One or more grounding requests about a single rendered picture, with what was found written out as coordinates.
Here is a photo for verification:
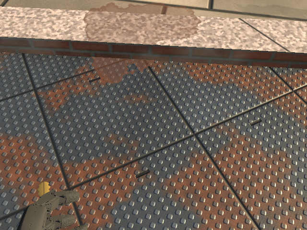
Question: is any left robot hand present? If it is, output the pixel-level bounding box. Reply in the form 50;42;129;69
16;190;88;230

